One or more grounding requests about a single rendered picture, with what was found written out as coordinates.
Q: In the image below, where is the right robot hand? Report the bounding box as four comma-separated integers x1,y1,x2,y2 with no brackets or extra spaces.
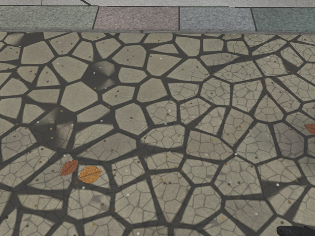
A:
277,225,315,236

